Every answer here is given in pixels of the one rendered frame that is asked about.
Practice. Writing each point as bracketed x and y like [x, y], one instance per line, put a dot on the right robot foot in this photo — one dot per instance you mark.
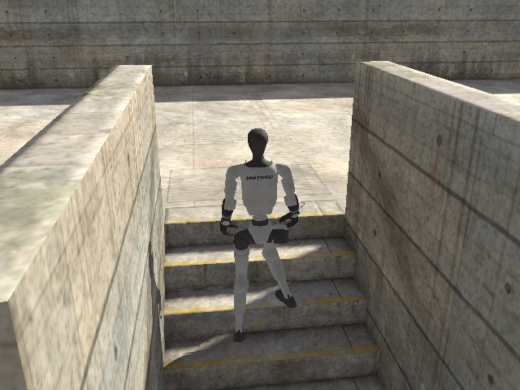
[290, 302]

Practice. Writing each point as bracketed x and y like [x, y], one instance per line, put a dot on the left robot hand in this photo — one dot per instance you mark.
[223, 228]

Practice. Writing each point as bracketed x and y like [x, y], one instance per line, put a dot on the robot right upper arm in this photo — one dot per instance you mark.
[287, 182]

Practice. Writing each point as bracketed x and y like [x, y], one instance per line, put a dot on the robot left thigh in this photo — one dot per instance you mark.
[241, 254]

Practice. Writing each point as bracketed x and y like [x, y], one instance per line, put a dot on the robot left upper arm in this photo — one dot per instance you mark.
[233, 172]

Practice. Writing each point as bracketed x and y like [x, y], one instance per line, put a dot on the robot left forearm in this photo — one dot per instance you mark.
[226, 215]

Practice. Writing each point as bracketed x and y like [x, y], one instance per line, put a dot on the right robot hand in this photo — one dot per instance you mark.
[288, 216]

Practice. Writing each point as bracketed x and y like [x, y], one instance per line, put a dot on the robot right forearm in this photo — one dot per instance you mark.
[294, 210]

